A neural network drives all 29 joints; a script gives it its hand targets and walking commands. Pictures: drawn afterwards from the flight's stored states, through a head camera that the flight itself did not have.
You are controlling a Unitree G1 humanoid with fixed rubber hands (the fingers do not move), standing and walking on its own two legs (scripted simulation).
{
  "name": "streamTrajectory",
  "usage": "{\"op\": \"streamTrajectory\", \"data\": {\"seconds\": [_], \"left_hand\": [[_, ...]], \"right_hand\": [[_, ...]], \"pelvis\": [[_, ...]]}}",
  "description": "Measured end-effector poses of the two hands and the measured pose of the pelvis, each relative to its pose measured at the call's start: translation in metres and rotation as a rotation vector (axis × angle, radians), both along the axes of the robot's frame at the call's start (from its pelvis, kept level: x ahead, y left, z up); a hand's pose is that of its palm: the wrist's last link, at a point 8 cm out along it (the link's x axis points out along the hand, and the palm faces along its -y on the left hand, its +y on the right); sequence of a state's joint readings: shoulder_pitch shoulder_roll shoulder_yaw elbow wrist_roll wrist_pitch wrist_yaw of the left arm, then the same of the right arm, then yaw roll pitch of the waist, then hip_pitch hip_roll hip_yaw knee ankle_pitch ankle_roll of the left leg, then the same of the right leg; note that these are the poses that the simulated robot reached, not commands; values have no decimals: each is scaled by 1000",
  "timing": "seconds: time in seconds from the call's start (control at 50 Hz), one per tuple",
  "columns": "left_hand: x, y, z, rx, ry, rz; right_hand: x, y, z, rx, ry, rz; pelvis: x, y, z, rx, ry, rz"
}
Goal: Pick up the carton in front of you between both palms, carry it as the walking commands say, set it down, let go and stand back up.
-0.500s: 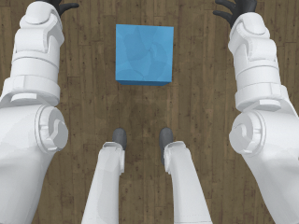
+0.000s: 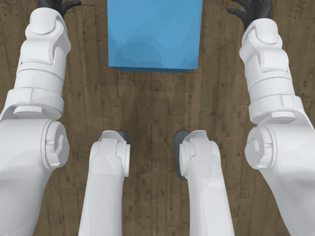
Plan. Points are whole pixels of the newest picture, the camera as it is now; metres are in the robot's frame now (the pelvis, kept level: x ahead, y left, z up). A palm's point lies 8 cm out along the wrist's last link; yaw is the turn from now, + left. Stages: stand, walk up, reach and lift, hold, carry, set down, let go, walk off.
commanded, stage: reach and lift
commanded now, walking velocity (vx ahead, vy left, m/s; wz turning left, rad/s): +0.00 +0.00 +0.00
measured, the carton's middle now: (153, 34) +0.54 +0.00 -0.36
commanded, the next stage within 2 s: none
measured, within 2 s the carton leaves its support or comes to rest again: leaves its support in 1.30 s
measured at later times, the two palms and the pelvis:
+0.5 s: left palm (82, 27) +0.54 +0.18 -0.29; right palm (223, 31) +0.54 -0.18 -0.29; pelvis -0.02 +0.00 -0.11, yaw +0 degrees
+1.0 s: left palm (92, 28) +0.54 +0.15 -0.28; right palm (214, 30) +0.54 -0.15 -0.28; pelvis -0.03 +0.00 -0.11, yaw +0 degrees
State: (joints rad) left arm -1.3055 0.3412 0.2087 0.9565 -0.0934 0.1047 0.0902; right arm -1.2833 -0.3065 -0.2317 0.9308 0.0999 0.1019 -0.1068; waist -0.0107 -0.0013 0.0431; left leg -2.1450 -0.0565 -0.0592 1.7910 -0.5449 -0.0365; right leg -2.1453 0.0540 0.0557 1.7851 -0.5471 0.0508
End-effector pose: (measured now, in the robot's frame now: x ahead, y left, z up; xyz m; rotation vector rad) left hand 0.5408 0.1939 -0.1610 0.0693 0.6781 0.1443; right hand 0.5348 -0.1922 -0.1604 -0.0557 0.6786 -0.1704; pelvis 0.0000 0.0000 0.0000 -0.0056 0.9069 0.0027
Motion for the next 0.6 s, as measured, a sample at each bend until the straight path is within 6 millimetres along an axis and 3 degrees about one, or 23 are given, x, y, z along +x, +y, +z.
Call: {"op": "streamTrajectory", "data": {"seconds": [0.16, 0.38, 0.48, 0.6], "left_hand": [[-1, -3, -51, -8, 13, 2], [-3, -9, -119, -18, 65, -15], [1, -10, -130, -19, 54, -15], [0, -14, -127, -20, 32, -11]], "right_hand": [[1, 5, -52, 11, 11, 2], [-2, 11, -118, 22, 66, 14], [4, 11, -130, 17, 56, 25], [8, 16, -128, 21, 28, 43]], "pelvis": [[-25, 0, -59, 1, -124, 0], [-30, 1, -97, -3, -241, 1], [-23, 1, -106, -2, -256, 0], [-19, 0, -114, 4, -251, 2]]}}
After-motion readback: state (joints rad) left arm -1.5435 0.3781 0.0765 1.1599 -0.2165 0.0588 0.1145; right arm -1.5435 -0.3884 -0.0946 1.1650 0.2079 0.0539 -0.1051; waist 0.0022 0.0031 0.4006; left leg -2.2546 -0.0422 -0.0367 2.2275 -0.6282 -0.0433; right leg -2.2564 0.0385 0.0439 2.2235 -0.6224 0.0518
